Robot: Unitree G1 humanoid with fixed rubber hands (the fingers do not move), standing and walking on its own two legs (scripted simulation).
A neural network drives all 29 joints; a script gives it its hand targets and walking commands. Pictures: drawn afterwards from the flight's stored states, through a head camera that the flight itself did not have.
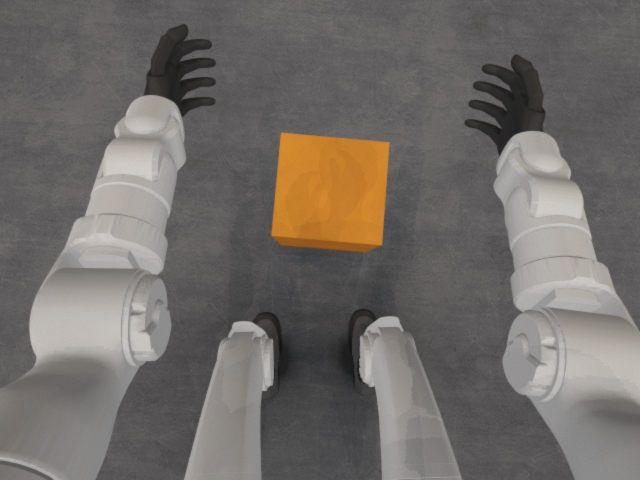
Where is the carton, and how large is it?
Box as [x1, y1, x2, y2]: [271, 133, 389, 251]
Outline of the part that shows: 281,133 271,235 280,244 283,245 353,251 366,251 381,245 389,142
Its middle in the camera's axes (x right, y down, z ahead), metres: +0.02 -0.10 +0.86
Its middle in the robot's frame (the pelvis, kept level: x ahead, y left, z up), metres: +0.49 -0.04 -0.51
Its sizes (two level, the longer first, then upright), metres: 0.210 0.200 0.250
